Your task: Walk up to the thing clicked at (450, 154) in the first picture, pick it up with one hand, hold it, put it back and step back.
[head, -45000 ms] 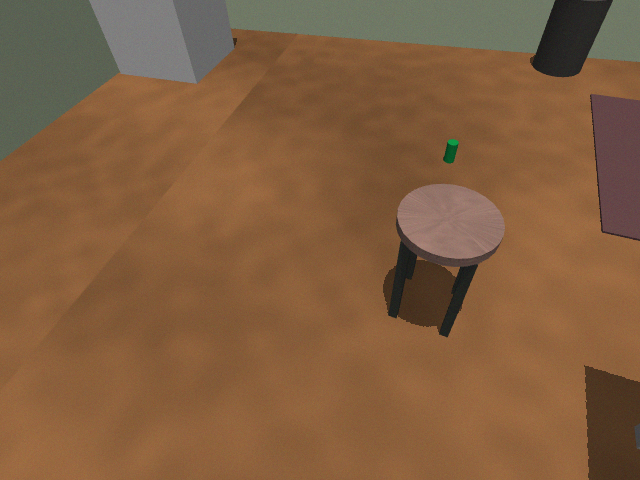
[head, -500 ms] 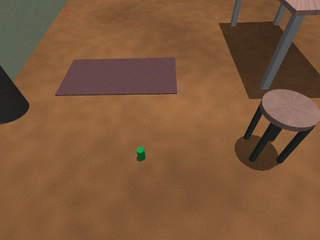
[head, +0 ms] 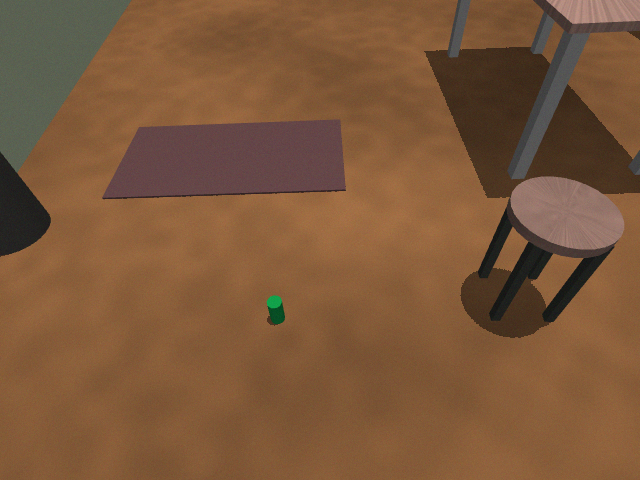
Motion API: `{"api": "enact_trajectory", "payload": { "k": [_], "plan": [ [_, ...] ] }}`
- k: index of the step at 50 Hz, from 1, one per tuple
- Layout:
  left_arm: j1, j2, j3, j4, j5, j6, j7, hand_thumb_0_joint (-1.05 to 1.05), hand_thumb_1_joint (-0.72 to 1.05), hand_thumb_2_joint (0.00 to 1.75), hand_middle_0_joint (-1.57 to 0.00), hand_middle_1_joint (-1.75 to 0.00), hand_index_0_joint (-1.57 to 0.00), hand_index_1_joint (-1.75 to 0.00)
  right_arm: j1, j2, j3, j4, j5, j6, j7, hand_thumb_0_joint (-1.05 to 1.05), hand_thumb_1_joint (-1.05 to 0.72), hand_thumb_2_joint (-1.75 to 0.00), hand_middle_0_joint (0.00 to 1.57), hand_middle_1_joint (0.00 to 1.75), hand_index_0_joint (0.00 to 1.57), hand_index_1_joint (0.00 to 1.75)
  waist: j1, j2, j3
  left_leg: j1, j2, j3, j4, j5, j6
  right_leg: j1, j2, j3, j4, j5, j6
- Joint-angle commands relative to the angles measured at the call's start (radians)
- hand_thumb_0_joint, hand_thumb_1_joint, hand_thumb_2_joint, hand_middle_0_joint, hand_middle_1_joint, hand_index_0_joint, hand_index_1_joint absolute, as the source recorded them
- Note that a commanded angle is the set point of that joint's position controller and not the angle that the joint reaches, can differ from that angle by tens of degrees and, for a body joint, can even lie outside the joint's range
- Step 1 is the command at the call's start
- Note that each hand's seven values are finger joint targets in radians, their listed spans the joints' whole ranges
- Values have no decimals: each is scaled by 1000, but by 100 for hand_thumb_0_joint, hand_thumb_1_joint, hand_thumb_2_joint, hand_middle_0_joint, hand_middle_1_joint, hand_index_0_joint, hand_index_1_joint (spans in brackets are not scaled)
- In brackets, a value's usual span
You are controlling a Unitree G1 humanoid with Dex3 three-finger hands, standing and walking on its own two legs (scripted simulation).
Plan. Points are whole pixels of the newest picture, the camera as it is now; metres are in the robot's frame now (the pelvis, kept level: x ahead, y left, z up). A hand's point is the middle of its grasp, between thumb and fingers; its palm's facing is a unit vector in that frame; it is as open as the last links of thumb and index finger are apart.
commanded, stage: stand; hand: left
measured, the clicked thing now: (276, 310) +0.78 +0.24 -0.73
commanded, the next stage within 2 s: walk up in 0.28 s
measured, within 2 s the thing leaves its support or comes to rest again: neither
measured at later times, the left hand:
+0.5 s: hand out of the picture +0.06 +0.30 -0.16, palm faces +0.07 -0.93 -0.35, open 7.3 cm
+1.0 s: hand (156, 394) +0.28 +0.30 -0.15, palm faces -0.02 -0.92 -0.38, open 7.3 cm
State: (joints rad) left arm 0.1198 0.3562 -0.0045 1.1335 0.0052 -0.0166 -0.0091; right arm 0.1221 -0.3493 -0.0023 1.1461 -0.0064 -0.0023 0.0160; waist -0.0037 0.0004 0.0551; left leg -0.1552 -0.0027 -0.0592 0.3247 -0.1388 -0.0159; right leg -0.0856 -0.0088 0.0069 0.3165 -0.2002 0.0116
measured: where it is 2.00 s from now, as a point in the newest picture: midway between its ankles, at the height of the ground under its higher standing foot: (338, 471)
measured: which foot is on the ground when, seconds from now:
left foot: down 0.00-1.00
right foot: down 0.00-0.56, up 0.58-0.96, down 0.98-1.00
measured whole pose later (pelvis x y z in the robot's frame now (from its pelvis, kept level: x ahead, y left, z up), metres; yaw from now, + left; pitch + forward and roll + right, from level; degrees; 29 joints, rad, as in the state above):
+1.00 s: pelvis +0.20 +0.03 -0.02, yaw +1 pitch -3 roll +1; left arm 0.24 0.41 0.07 0.88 0.02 -0.04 -0.08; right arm 0.40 -0.41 -0.06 0.86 -0.01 -0.06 0.04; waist -0.03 0.01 0.07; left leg -0.09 0.04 0.05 0.59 -0.44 -0.01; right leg -0.35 -0.05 -0.02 0.58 -0.18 -0.02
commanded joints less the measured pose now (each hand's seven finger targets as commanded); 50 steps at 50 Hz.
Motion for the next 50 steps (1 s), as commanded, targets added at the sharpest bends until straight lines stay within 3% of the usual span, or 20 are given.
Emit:
{"api": "enact_trajectory", "payload": {
  "k": [1,13,14,15,17,18,19,23,26,27,28,29,32,36,43,46,47,48,49,50],
  "plan": [
    [-35,215,41,-60,2,-22,17,0,90,90,-20,-30,-20,-30,-49,-207,-35,-64,1,-30,-18,0,-90,-90,20,30,20,30,0,-10,-77,22,111,-87,-33,112,31,5,-117,85,-57,97,-33],
    [-19,218,41,-57,1,-17,16,0,90,90,-20,-30,-20,-30,-43,-215,-29,-65,3,-28,-22,0,-90,-90,20,30,20,30,2,-3,-73,34,114,-86,-31,118,33,-8,-113,85,-53,93,-31],
    [43,280,104,-101,13,-27,-3,0,90,90,-20,-30,-20,-30,17,-273,-80,-112,-11,-37,2,0,-90,-90,20,30,20,30,13,-3,-155,7,59,-82,46,-332,98,58,-59,65,7,-320,-76],
    [83,285,111,-94,23,-27,-9,0,90,90,-20,-30,-20,-30,10,-281,-89,-120,-21,-35,12,0,-90,-90,20,30,20,30,36,4,-86,-135,58,-98,60,-525,104,51,-89,123,5,-488,-103],
    [137,310,138,-113,29,-32,-11,0,90,90,-20,-30,-20,-30,-90,-225,-84,-185,-24,-30,20,0,-90,-90,20,30,20,30,94,-104,76,-462,1,3,256,-383,63,145,-225,302,-124,-585,-185],
    [165,331,150,-128,32,-42,-6,0,90,90,-20,-30,-20,-30,-109,-214,-86,-207,-30,-34,20,0,-90,-90,20,30,20,30,122,-148,121,-551,15,17,429,-313,41,162,-348,418,-210,-496,-242],
    [148,334,154,-146,35,-48,-6,0,90,90,-20,-30,-20,-30,-93,-231,-96,-211,-31,-41,19,0,-90,-90,20,30,20,30,102,-102,138,-562,58,-19,467,-287,36,154,-387,428,-200,-357,-279],
    [8,322,148,-229,40,-51,-20,0,90,90,-20,-30,-20,-30,54,-228,-114,-218,-23,-54,46,0,-90,-90,20,30,20,30,-2,-193,78,-252,102,20,345,-255,34,-55,-272,184,-154,-268,-216],
    [-9,271,129,-266,29,-37,-32,0,90,90,-20,-30,-20,-30,237,-227,-144,-179,-33,-65,38,0,-90,-90,20,30,20,30,-95,-98,7,127,16,113,150,-34,20,-257,-152,15,147,-82,-145],
    [61,218,113,-269,25,-32,-32,0,90,90,-20,-30,-20,-30,324,-272,-166,-161,-39,-71,26,0,-90,-90,20,30,20,30,-120,87,-65,293,7,87,121,-122,40,-347,-79,-49,403,-76,-120],
    [113,143,95,-288,18,-31,-34,0,90,90,-20,-30,-20,-30,388,-373,-187,-174,-53,-78,16,0,-90,-90,20,30,20,30,-134,342,-77,348,259,-362,-59,-410,136,-562,69,-47,702,-370,-73],
    [103,231,114,-282,14,-25,-22,0,90,90,-20,-30,-20,-30,313,-423,-188,-225,-32,-83,19,0,-90,-90,20,30,20,30,-106,204,-88,197,389,-645,-160,-576,249,-532,48,117,792,-406,-82],
    [188,283,113,-239,-1,-22,-22,0,90,90,-20,-30,-20,-30,150,-333,-150,-303,-14,-88,8,0,-90,-90,20,30,20,30,-4,77,37,67,336,-385,-120,-438,237,-529,-54,156,798,-221,-72],
    [204,264,114,-242,13,-18,-44,0,90,90,-20,-30,-20,-30,198,-304,-138,-315,-10,-103,5,0,-90,-90,20,30,20,30,-7,120,49,3,274,-161,-130,-142,222,-434,-71,82,625,-124,-18],
    [80,230,123,-325,20,-23,-75,0,90,90,-20,-30,-20,-30,218,-328,-140,-359,-6,-101,10,0,-90,-90,20,30,20,30,-29,135,66,-47,237,-60,-96,-173,208,-326,-77,-11,336,13,-34],
    [117,231,131,-315,17,-33,-69,0,90,90,-20,-30,-20,-30,209,-325,-137,-379,-6,-92,7,0,-90,-90,20,30,20,30,-4,116,43,-116,245,-51,-10,-102,195,-181,-46,-45,297,2,-41],
    [175,230,137,-302,16,-38,-64,0,90,90,-20,-30,-20,-30,192,-319,-133,-388,-7,-89,5,0,-90,-90,20,30,20,30,37,91,27,-140,241,-45,61,-75,180,-93,-38,-49,262,16,-49],
    [225,253,146,-293,17,-47,-56,0,90,90,-20,-30,-20,-30,206,-286,-119,-392,-8,-87,5,0,-90,-90,20,30,20,30,59,17,-10,-148,185,11,213,32,157,4,-12,-55,207,-17,-56],
    [283,280,156,-286,23,-56,-41,0,90,90,-20,-30,-20,-30,259,-226,-97,-388,-1,-84,-1,0,-90,-90,20,30,20,30,85,-119,-69,-177,109,80,464,91,115,101,-62,34,114,-39,-91],
    [330,363,176,-305,26,-65,-28,0,90,90,-20,-30,-20,-30,294,-167,-73,-419,5,-86,-5,0,-90,-90,20,30,20,30,82,-326,-108,-364,-3,127,742,-211,58,199,-299,404,35,-6,-187]
  ]
}}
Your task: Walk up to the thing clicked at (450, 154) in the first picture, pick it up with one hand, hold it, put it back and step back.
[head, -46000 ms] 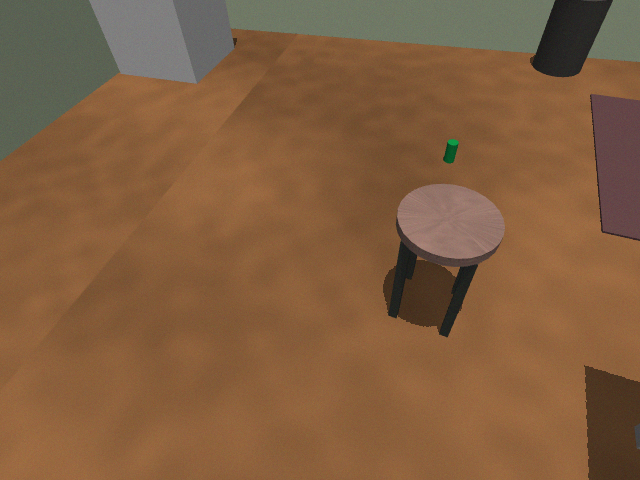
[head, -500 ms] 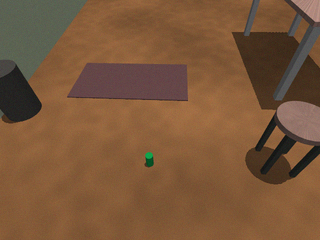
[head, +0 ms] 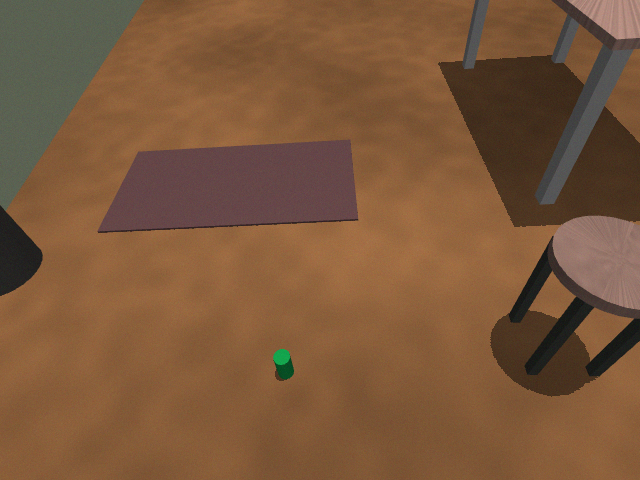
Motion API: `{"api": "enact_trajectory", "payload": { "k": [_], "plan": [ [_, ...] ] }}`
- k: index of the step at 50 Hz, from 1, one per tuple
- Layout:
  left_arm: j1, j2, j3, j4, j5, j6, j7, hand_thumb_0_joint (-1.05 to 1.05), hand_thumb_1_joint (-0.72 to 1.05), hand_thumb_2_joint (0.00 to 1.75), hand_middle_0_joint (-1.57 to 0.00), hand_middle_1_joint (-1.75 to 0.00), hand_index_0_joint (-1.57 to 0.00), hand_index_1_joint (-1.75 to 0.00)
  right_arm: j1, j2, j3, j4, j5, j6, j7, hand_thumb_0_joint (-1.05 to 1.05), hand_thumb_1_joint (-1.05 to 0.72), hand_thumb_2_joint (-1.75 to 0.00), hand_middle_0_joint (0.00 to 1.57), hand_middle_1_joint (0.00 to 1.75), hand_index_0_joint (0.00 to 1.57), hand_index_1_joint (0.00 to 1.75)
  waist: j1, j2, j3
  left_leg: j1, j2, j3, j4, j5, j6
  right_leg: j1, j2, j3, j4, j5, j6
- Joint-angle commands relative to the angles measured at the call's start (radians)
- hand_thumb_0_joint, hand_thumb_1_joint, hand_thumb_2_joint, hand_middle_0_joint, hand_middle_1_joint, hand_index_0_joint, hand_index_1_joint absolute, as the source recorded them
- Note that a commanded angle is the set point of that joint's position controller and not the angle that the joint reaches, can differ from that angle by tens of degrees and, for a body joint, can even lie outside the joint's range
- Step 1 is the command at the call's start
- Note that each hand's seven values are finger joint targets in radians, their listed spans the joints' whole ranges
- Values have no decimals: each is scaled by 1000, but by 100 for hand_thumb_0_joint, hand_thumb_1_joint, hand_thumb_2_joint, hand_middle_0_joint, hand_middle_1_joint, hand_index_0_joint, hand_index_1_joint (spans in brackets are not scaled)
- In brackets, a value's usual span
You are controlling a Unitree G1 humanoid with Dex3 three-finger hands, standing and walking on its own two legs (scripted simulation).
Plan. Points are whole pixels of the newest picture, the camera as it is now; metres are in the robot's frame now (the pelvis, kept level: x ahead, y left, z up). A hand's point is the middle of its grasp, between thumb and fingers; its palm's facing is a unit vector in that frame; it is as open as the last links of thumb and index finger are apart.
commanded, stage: walk up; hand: left
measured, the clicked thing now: (283, 364) +0.59 +0.20 -0.70
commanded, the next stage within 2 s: none
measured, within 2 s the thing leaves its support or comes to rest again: neither
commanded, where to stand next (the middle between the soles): +0.19 -0.03 m, yaw +1 degrees
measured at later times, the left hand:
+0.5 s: hand out of the picture +0.15 +0.26 -0.16, palm faces +0.00 -0.94 -0.35, open 7.3 cm
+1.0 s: hand out of the picture +0.16 +0.25 -0.13, palm faces +0.00 -0.94 -0.33, open 7.3 cm
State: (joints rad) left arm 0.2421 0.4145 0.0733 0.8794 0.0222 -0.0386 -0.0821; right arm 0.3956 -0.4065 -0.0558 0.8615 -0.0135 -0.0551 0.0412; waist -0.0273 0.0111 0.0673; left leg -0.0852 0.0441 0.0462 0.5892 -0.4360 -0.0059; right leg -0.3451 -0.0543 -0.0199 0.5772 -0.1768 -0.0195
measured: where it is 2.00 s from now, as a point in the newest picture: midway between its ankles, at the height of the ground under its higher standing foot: outside the picture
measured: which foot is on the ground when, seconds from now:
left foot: down 0.00-0.02, up 0.04-0.28, down 0.30-1.00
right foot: down 0.00-1.00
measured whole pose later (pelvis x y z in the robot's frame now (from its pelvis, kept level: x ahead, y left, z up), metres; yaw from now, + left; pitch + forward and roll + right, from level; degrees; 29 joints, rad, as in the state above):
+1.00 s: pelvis +0.08 +0.00 +0.02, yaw +0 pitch -3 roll -1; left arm 0.08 0.36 0.00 1.12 0.00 -0.01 -0.02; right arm 0.06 -0.35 0.01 1.15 0.00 -0.01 0.02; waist 0.01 0.01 0.07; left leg -0.20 0.03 0.03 0.34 -0.10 -0.01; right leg -0.09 -0.01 -0.01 0.34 -0.20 0.02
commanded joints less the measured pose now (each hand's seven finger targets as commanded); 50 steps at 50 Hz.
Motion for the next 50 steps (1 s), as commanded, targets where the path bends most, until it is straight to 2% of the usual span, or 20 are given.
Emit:
{"api": "enact_trajectory", "payload": {
  "k": [1,2,4,6,9,11,13,14,15,16,17,19,21,23,24,26,27,31,38,50],
  "plan": [
    [186,325,94,-55,-13,-36,46,0,90,90,-20,-30,-20,-30,2,-190,-42,-111,10,-23,-43,0,-90,-90,20,30,20,30,111,-259,-76,-506,-74,-42,585,-130,45,389,-362,603,-279,2,-273],
    [159,301,87,-71,-25,-32,50,0,90,90,-20,-30,-20,-30,-16,-217,-51,-95,8,-20,-48,0,-90,-90,20,30,20,30,95,-153,-27,-495,-44,-122,630,-120,45,293,-362,556,-267,60,-301],
    [81,257,66,-91,-29,-30,61,0,90,90,-20,-30,-20,-30,8,-203,-51,-70,23,-15,-43,0,-90,-90,20,30,20,30,51,-133,12,-444,1,-138,569,-61,44,178,-266,344,-247,78,-253],
    [25,233,52,-113,-18,-28,65,0,90,90,-20,-30,-20,-30,39,-184,-48,-48,19,-8,-31,0,-90,-90,20,30,20,30,20,-187,1,-363,7,-80,441,-4,27,98,-194,188,-230,172,-225],
    [31,210,32,-122,-2,-26,75,0,90,90,-20,-30,-20,-30,-1,-139,-39,-43,5,2,-30,0,-90,-90,20,30,20,30,39,-180,-34,-268,3,-26,206,44,5,69,-177,113,-148,402,-218],
    [-5,218,25,-120,-13,-17,81,0,90,90,-20,-30,-20,-30,-18,-132,-39,-32,6,1,-41,0,-90,-90,20,30,20,30,27,-173,-88,-187,-13,-10,87,146,12,80,-189,105,-48,494,-198],
    [-43,196,8,-125,-32,-1,84,0,90,90,-20,-30,-20,-30,-9,-145,-46,-13,4,-4,-49,0,-90,-90,20,30,20,30,-4,-97,-105,-50,-37,-5,-45,367,29,-8,-154,89,51,340,-139],
    [-42,166,-4,-126,-36,7,85,0,90,90,-20,-30,-20,-30,-36,-190,-55,-20,-4,-6,-54,0,-90,-90,20,30,20,30,-2,-6,-104,-32,39,-107,-85,498,54,-59,-103,69,88,182,-89],
    [-14,132,-12,-126,-46,18,85,0,90,90,-20,-30,-20,-30,-90,-250,-62,-45,-12,-10,-57,0,-90,-90,20,30,20,30,29,96,-117,-54,200,-331,-151,519,121,-91,-10,42,158,-37,-32],
    [23,165,-4,-85,-49,36,93,0,90,90,-20,-30,-20,-30,-155,-293,-61,-62,8,-9,-56,0,-90,-90,20,30,20,30,41,143,-124,-182,316,-446,-190,468,247,28,48,17,243,-310,-15],
    [18,186,5,-53,-40,42,96,0,90,90,-20,-30,-20,-30,-187,-281,-57,-53,7,-5,-55,0,-90,-90,20,30,20,30,42,133,-110,-226,312,-465,-188,453,266,69,37,45,284,-386,-17],
    [16,171,5,-26,-37,39,94,0,90,90,-20,-30,-20,-30,-241,-251,-38,-44,4,1,-61,0,-90,-90,20,30,20,30,62,164,-97,-221,237,-333,-137,474,218,58,24,44,222,-334,-28],
    [67,179,4,18,-31,21,94,0,90,90,-20,-30,-20,-30,-276,-224,-27,-29,15,11,-59,0,-90,-90,20,30,20,30,88,163,-126,-207,169,-226,-29,571,137,145,-3,56,-1,-31,-29],
    [-11,232,8,13,-15,4,96,0,90,90,-20,-30,-20,-30,-244,-171,-12,-16,27,19,-55,0,-90,-90,20,30,20,30,38,47,-149,-191,74,-141,43,473,62,144,-113,207,-78,143,-82],
    [-83,249,9,10,-20,5,90,0,90,90,-20,-30,-20,-30,-225,-170,-15,11,27,22,-55,0,-90,-90,20,30,20,30,3,5,-144,-106,44,-117,6,375,46,61,-130,211,-58,153,-103],
    [-87,193,-17,33,-28,8,88,0,90,90,-20,-30,-20,-30,-296,-185,-17,34,19,20,-50,0,-90,-90,20,30,20,30,26,44,-130,-63,82,-150,-46,386,63,45,-78,135,-77,93,-50],
    [-90,191,-21,47,-24,9,90,0,90,90,-20,-30,-20,-30,-312,-184,-14,39,22,19,-48,0,-90,-90,20,30,20,30,28,17,-132,-78,95,-158,-57,392,74,75,-65,120,-90,73,-39],
    [-128,192,-25,88,-22,3,89,0,90,90,-20,-30,-20,-30,-345,-168,3,85,26,22,-42,0,-90,-90,20,30,20,30,21,-44,-107,-63,79,-127,-99,396,60,106,-85,142,-162,95,-34],
    [-179,167,-31,150,-26,11,82,0,90,90,-20,-30,-20,-30,-390,-165,15,164,18,20,-36,0,-90,-90,20,30,20,30,28,-35,-72,-37,88,-138,-236,324,35,134,-73,127,-273,-9,-14],
    [-185,156,-24,201,-21,17,77,0,90,90,-20,-30,-20,-30,-397,-159,19,232,11,14,-39,0,-90,-90,20,30,20,30,33,2,-115,-29,98,-137,-319,315,21,230,-72,102,-320,34,-8]
  ]
}}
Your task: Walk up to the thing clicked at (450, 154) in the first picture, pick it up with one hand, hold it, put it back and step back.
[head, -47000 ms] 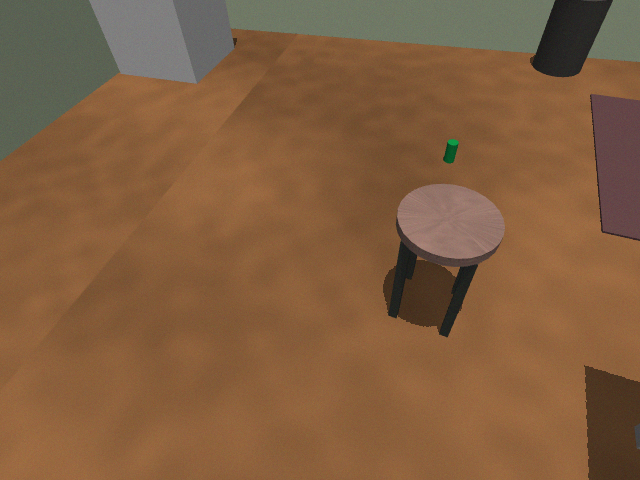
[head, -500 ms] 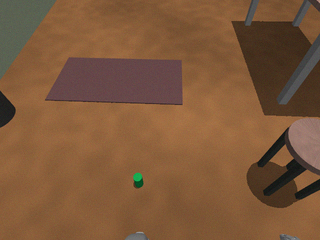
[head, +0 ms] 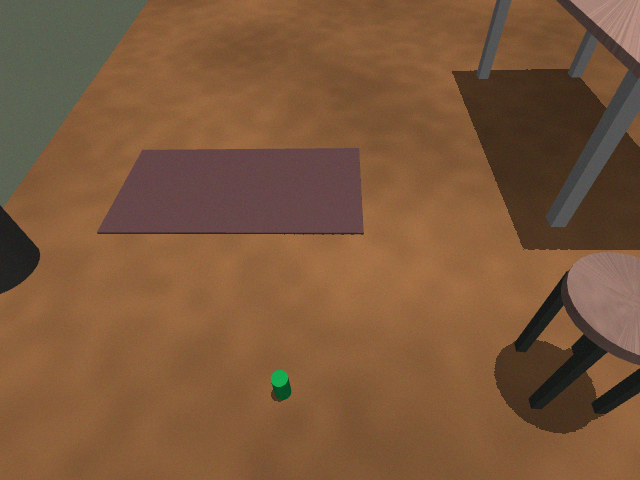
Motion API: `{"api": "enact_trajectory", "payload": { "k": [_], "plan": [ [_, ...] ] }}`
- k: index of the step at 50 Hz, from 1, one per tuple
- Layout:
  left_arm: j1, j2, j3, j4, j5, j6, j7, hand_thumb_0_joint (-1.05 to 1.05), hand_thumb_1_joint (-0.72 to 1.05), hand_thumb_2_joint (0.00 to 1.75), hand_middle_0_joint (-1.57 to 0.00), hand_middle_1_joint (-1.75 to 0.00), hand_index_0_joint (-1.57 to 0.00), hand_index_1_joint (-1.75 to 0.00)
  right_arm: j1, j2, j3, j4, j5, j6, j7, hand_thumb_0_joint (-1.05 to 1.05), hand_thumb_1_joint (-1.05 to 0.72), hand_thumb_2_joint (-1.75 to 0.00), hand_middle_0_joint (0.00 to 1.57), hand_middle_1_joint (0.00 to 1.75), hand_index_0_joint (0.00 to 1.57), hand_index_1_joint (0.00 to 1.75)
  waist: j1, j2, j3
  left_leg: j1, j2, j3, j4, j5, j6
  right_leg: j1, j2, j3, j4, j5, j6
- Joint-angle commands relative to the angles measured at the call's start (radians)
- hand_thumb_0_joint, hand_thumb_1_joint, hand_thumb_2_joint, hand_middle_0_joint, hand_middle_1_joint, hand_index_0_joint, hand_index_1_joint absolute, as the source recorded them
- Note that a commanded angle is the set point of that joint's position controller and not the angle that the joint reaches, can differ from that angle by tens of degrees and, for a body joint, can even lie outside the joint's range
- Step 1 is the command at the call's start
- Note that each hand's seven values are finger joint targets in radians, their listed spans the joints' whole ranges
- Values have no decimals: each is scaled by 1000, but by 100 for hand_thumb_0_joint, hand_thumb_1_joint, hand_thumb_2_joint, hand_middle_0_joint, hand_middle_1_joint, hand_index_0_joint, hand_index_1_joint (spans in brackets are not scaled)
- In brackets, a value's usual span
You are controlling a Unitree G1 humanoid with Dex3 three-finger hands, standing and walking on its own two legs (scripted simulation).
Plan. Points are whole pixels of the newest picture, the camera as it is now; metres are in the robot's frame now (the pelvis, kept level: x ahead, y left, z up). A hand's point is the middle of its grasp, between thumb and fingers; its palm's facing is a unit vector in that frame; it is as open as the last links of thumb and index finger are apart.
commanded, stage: walk up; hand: left
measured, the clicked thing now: (281, 385) +0.51 +0.20 -0.73
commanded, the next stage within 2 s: none
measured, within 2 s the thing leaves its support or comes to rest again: neither
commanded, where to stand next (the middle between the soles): +0.11 -0.02 m, yaw +0 degrees
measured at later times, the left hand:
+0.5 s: hand out of the picture +0.06 +0.25 -0.16, palm faces -0.01 -0.95 -0.33, open 7.3 cm
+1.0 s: hand out of the picture +0.12 +0.27 -0.18, palm faces +0.02 -0.92 -0.38, open 7.4 cm
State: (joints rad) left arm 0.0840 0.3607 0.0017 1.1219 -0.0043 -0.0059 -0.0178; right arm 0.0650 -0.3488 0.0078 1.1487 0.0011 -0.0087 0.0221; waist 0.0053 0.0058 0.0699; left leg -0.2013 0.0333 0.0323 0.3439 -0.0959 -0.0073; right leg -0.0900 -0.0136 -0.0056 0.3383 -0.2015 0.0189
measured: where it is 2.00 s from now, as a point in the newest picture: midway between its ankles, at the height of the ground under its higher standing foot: outside the picture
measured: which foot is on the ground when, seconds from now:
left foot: down 0.00-0.70, up 0.72-0.94, down 0.96-1.00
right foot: down 0.00-0.98, up 1.00-1.00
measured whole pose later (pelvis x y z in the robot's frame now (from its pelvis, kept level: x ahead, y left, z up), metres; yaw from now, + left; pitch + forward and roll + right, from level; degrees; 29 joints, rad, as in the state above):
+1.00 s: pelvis +0.10 +0.00 -0.03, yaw +0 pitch -3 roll +0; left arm 0.25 0.39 0.03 0.96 -0.03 0.02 0.02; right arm 0.13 -0.38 -0.06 0.96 -0.01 0.01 0.02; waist 0.03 -0.01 0.19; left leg -0.38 -0.01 0.02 0.58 -0.12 0.03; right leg -0.12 -0.01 0.02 0.76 -0.50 0.01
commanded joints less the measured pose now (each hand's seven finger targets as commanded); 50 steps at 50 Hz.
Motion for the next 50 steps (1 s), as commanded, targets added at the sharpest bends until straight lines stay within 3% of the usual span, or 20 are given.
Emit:
{"api": "enact_trajectory", "payload": {
  "k": [1,12,23,24,26,28,30,31,33,34,35,37,40,42,44,46,47,48,49,50],
  "plan": [
    [-27,207,48,-36,4,-14,13,0,90,90,-20,-30,-20,-30,-63,-219,-45,-51,-4,-33,-20,0,-90,-90,20,30,20,30,0,17,-114,75,109,-129,-83,-36,22,-18,-111,84,-79,63,-45],
    [-6,198,47,-24,10,-14,13,0,90,90,-20,-30,-20,-30,-46,-216,-50,-44,-8,-27,-19,0,-90,-90,20,30,20,30,-9,25,-78,40,109,-153,-112,-169,23,-58,-101,86,-97,-15,-45],
    [-1,194,48,-27,7,-18,18,0,90,90,-20,-30,-20,-30,-37,-205,-50,-49,-1,-24,-21,0,-90,-90,20,30,20,30,-13,-5,-95,99,102,-120,-56,19,20,-68,-110,86,-99,71,-36],
    [61,238,67,-59,28,-26,3,0,90,90,-20,-30,-20,-30,52,-271,-87,-75,-19,-27,-8,0,-90,-90,20,30,20,30,-18,-5,-188,146,47,-90,-11,-418,67,-52,-59,65,-61,-327,-74],
    [47,227,74,-74,45,-22,-5,0,90,90,-20,-30,-20,-30,81,-286,-106,-80,-34,-20,0,0,-90,-90,20,30,20,30,-34,38,-36,50,83,-179,-47,-654,90,-232,-52,83,14,-514,-87],
    [54,190,70,-102,45,-29,-4,0,90,90,-20,-30,-20,-30,99,-266,-113,-105,-36,-25,0,0,-90,-90,20,30,20,30,-33,61,44,98,159,-274,-79,-533,131,-332,-30,44,105,-311,-82],
    [101,187,73,-110,43,-41,3,0,90,90,-20,-30,-20,-30,104,-300,-129,-143,-31,-33,-2,0,-90,-90,20,30,20,30,-21,86,-26,133,245,-346,-76,-306,197,-277,-15,10,181,-170,-69],
    [144,200,78,-105,41,-44,2,0,90,90,-20,-30,-20,-30,78,-298,-129,-167,-26,-31,2,0,-90,-90,20,30,20,30,-1,89,-75,69,237,-339,-82,-374,203,-188,-18,27,194,-208,-69],
    [263,214,100,-102,48,-45,-5,0,90,90,-20,-30,-20,-30,-5,-276,-125,-224,-27,-14,11,0,-90,-90,20,30,20,30,73,64,-42,-193,140,-200,3,-561,131,48,-42,92,11,-318,-103],
    [326,278,118,-96,60,-56,-1,0,90,90,-20,-30,-20,-30,-59,-198,-106,-257,-22,-5,13,0,-90,-90,20,30,20,30,114,-159,36,-406,-9,-54,316,-498,60,137,-166,385,-179,-526,-141],
    [299,340,133,-121,59,-61,5,0,90,90,-20,-30,-20,-30,-84,-193,-104,-273,-34,-6,9,0,-90,-90,20,30,20,30,107,-168,149,-560,-73,-46,457,-401,29,123,-310,559,-257,-514,-184],
    [229,317,129,-169,33,-68,17,0,90,90,-20,-30,-20,-30,33,-234,-112,-247,-28,-26,6,0,-90,-90,20,30,20,30,45,-56,163,-541,-4,-137,520,-334,23,147,-319,438,-164,-55,-255],
    [201,281,116,-205,29,-71,24,0,90,90,-20,-30,-20,-30,82,-209,-107,-250,-26,-23,15,0,-90,-90,20,30,20,30,10,-125,38,-396,1,-106,466,-292,13,193,-241,188,-47,484,-216],
    [164,233,97,-220,24,-57,36,0,90,90,-20,-30,-20,-30,72,-176,-92,-245,-22,-15,13,0,-90,-90,20,30,20,30,10,-141,13,-233,-4,-37,331,-200,15,86,-171,59,27,646,-161],
    [123,242,89,-242,10,-39,45,0,90,90,-20,-30,-20,-30,77,-165,-93,-235,-12,-9,4,0,-90,-90,20,30,20,30,5,-162,-8,-102,-25,-6,257,-68,26,1,-163,43,115,677,-140],
    [94,244,79,-256,-15,-15,54,0,90,90,-20,-30,-20,-30,144,-200,-108,-219,-12,-6,-10,0,-90,-90,20,30,20,30,-45,-104,-53,88,-47,7,130,193,52,-105,-127,23,262,610,-94],
    [121,220,71,-262,-29,-7,56,0,90,90,-20,-30,-20,-30,173,-257,-122,-219,-11,-5,-22,0,-90,-90,20,30,20,30,-58,15,-96,192,13,-33,149,602,72,-165,-63,-1,372,490,-52],
    [165,186,68,-274,-50,2,57,0,90,90,-20,-30,-20,-30,197,-312,-137,-240,-11,-1,-31,0,-90,-90,20,30,20,30,-69,128,-174,285,165,-190,130,870,163,-227,47,-15,586,210,-16],
    [232,189,74,-268,-52,21,66,0,90,90,-20,-30,-20,-30,200,-340,-140,-263,7,6,-35,0,-90,-90,20,30,20,30,-58,236,-272,304,311,-377,121,1068,300,-242,132,25,812,-441,-13],
    [240,207,75,-247,-35,40,73,0,90,90,-20,-30,-20,-30,164,-334,-147,-273,14,13,-42,0,-90,-90,20,30,20,30,-39,172,-277,205,341,-400,113,910,319,-217,79,106,912,-492,-31]
  ]
}}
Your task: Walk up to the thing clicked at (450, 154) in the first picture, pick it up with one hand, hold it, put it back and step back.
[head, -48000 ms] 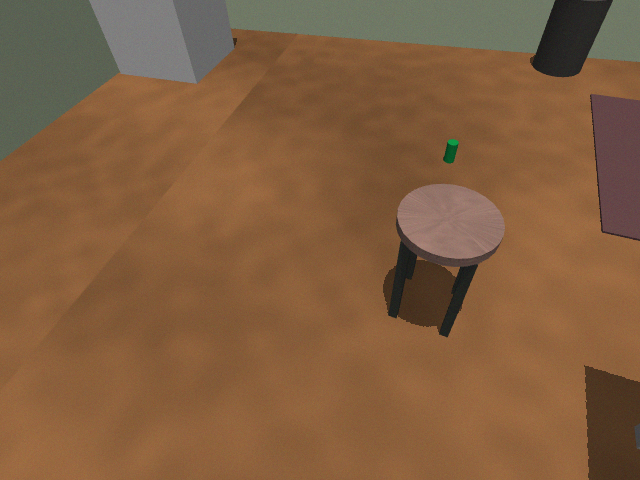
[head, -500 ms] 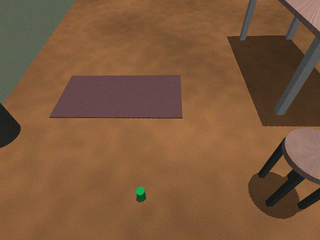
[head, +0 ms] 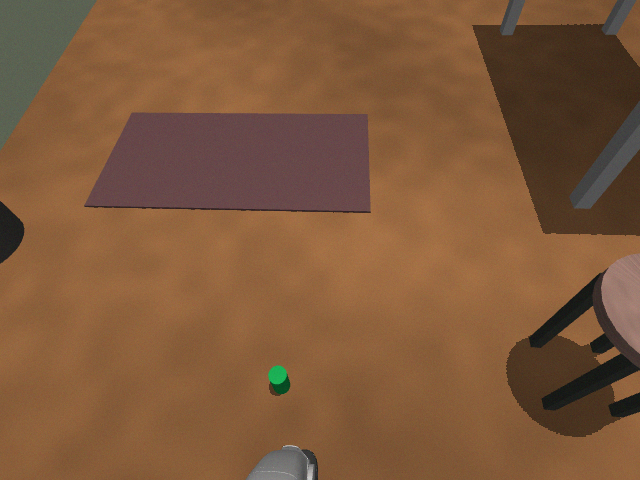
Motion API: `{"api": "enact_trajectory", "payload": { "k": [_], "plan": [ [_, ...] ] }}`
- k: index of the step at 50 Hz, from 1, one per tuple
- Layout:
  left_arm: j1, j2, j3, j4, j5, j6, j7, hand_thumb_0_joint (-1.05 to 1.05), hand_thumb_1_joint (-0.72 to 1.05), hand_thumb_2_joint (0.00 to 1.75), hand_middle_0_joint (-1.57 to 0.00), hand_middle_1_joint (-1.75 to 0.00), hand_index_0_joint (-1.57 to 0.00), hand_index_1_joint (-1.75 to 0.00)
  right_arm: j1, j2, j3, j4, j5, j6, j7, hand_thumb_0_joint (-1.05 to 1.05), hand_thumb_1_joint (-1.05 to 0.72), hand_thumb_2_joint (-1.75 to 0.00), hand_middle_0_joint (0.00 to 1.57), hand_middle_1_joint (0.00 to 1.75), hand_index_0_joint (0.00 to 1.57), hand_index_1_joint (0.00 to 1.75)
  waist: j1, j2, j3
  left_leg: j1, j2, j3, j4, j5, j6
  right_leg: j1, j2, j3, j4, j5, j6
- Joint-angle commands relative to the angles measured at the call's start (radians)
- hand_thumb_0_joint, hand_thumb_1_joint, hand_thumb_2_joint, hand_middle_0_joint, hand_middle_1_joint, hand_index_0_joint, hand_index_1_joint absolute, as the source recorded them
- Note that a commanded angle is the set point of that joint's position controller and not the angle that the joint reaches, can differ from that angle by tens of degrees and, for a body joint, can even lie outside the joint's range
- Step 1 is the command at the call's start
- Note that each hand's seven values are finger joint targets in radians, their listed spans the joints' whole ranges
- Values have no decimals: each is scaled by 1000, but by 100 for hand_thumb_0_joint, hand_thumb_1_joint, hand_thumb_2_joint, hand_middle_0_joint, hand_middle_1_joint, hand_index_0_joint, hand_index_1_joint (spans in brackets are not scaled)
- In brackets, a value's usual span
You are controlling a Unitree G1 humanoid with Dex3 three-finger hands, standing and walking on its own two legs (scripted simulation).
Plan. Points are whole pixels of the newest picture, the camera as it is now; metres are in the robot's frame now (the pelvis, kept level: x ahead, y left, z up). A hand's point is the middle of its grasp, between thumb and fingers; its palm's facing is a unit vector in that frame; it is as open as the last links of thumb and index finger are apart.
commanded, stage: walk up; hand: left
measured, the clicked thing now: (279, 380) +0.42 +0.19 -0.70
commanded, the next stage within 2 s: stand in 1.56 s
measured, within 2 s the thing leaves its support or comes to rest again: neither
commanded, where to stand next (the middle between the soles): +0.01 -0.03 m, yaw +1 degrees
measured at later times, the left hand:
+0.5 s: hand out of the picture +0.00 +0.25 -0.12, palm faces +0.00 -0.89 -0.45, open 7.3 cm
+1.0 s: hand out of the picture +0.04 +0.26 -0.14, palm faces +0.03 -0.92 -0.39, open 7.3 cm
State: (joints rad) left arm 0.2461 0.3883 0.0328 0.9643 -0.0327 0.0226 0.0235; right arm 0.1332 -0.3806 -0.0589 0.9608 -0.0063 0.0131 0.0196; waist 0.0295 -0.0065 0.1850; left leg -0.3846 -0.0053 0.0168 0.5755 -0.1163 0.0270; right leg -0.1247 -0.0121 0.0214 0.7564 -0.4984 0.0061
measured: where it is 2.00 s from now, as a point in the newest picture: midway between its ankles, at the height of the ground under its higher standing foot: outside the picture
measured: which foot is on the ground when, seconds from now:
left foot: down 0.00-0.30, up 0.32-0.62, down 0.64-1.00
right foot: up 0.00-0.26, down 0.28-0.66, up 0.68-0.96, down 0.98-1.00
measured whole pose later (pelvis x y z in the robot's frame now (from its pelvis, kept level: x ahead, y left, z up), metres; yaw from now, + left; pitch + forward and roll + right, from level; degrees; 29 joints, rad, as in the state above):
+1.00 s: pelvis -0.03 -0.02 -0.01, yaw +2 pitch -4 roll +0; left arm 0.20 0.40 0.04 0.88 0.00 0.00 -0.01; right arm 0.23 -0.40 -0.03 0.84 0.02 0.03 0.00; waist 0.00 0.00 0.14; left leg -0.22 0.03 0.00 0.73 -0.43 -0.01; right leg -0.38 -0.03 -0.01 0.64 -0.18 0.00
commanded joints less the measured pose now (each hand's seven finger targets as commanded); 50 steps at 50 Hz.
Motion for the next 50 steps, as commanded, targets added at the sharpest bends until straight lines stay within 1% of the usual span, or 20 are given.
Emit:
{"api": "enact_trajectory", "payload": {
  "k": [1,9,13,14,15,16,18,20,24,27,31,32,33,34,35,41,44,48,49,50],
  "plan": [
    [65,196,48,-92,0,19,30,0,90,90,-20,-30,-20,-30,42,-277,-75,-107,25,-3,-48,0,-90,-90,20,30,20,30,-49,132,-371,341,343,-320,-123,811,259,-200,62,100,539,-161,-30],
    [97,166,73,-103,20,39,4,0,90,90,-20,-30,-20,-30,-72,-250,-64,-203,-17,25,-46,0,-90,-90,20,30,20,30,-15,171,-274,108,293,-226,-132,288,216,-162,21,18,221,-24,1],
    [184,180,97,-90,46,19,-10,0,90,90,-20,-30,-20,-30,-121,-245,-66,-242,-7,45,-32,0,-90,-90,20,30,20,30,34,167,-312,4,248,-219,-34,66,117,-22,3,-3,-153,171,-45],
    [128,213,107,-117,67,10,-11,0,90,90,-20,-30,-20,-30,-82,-190,-51,-240,-3,51,-29,0,-90,-90,20,30,20,30,12,32,-250,-131,154,-167,67,-117,58,-26,-54,128,-258,106,-76],
    [56,319,132,-171,80,4,-9,0,90,90,-20,-30,-20,-30,-61,-135,-40,-252,3,50,-29,0,-90,-90,20,30,20,30,7,-265,-173,-264,-73,-41,355,-448,-26,-148,-348,522,-422,139,-196],
    [-20,417,144,-219,90,-1,-3,0,90,90,-20,-30,-20,-30,-146,-207,-65,-265,-7,55,-48,0,-90,-90,20,30,20,30,54,-280,-125,-167,-102,-212,599,-540,-36,-396,-489,664,-494,275,-355],
    [-143,280,113,-231,68,-14,11,0,90,90,-20,-30,-20,-30,-52,-198,-71,-221,2,55,-40,0,-90,-90,20,30,20,30,-49,-70,-84,-177,-133,-267,777,-400,-38,-350,-307,315,-336,610,-259],
    [-179,235,117,-244,79,-26,11,0,90,90,-20,-30,-20,-30,58,-191,-62,-191,15,35,-40,0,-90,-90,20,30,20,30,-70,-129,-177,-151,-121,-191,755,-299,-48,-196,-211,175,-300,530,-196],
    [47,245,129,-222,96,-59,-16,0,90,90,-20,-30,-20,-30,-10,-237,-53,-188,-8,-17,-5,0,-90,-90,20,30,20,30,85,-214,-234,-304,-44,-86,362,-358,-51,242,-234,308,-396,-168,-226],
    [177,296,145,-198,77,-62,-35,0,90,90,-20,-30,-20,-30,-83,-230,-49,-223,-23,-43,13,0,-90,-90,20,30,20,30,131,-178,-117,-291,-17,-74,153,-454,-33,237,-296,362,-437,-118,-257],
    [18,280,113,-249,64,-51,-58,0,90,90,-20,-30,-20,-30,202,-184,-55,-121,-14,-80,13,0,-90,-90,20,30,20,30,-60,-144,-170,257,-53,59,-203,-168,7,-102,-184,95,-285,158,-175],
    [11,213,91,-265,67,-43,-58,0,90,90,-20,-30,-20,-30,320,-218,-76,-88,-20,-87,0,0,-90,-90,20,30,20,30,-118,-7,-208,504,-28,-11,-234,-149,19,-306,-116,8,-81,114,-119],
    [-5,122,65,-292,54,-39,-59,0,90,90,-20,-30,-20,-30,346,-302,-96,-100,-37,-94,-13,0,-90,-90,20,30,20,30,-128,213,-187,602,212,-455,-357,-444,88,-588,10,-72,190,-44,-52],
    [-51,196,84,-289,60,-36,-46,0,90,90,-20,-30,-20,-30,321,-402,-111,-132,-32,-97,-15,0,-90,-90,20,30,20,30,-134,166,-116,420,422,-717,-378,-589,232,-659,-14,49,265,-77,-42],
    [-61,255,89,-270,56,-44,-42,0,90,90,-20,-30,-20,-30,269,-375,-104,-148,-10,-97,-15,0,-90,-90,20,30,20,30,-108,61,-33,308,426,-654,-379,-469,275,-602,-54,119,299,-21,-48],
    [65,180,69,-152,31,-39,-52,0,90,90,-20,-30,-20,-30,101,-227,-29,-192,-9,-100,-33,0,-90,-90,20,30,20,30,-13,155,-46,88,222,-125,-226,293,159,-252,-54,36,77,131,-9],
    [13,174,65,-141,19,-40,-29,0,90,90,-20,-30,-20,-30,106,-235,-29,-175,4,-54,-38,0,-90,-90,20,30,20,30,-28,248,-82,108,187,-77,-96,540,136,-180,-12,-56,-9,238,-14],
    [21,247,80,-127,36,-42,-6,0,90,90,-20,-30,-20,-30,57,-214,-30,-201,30,14,-38,0,-90,-90,20,30,20,30,2,74,-150,28,91,-52,131,166,50,-31,-38,-25,-242,611,-36],
    [23,305,95,-137,43,-48,-3,0,90,90,-20,-30,-20,-30,91,-172,-19,-204,38,19,-39,0,-90,-90,20,30,20,30,4,-106,-200,-35,3,-20,310,-43,7,17,-218,183,-286,854,-103],
    [19,336,95,-146,32,-45,-2,0,90,90,-20,-30,-20,-30,128,-173,-24,-193,35,37,-50,0,-90,-90,20,30,20,30,1,-220,-247,-28,-79,-63,533,-518,-1,-54,-404,410,-366,949,-261]
  ]
}}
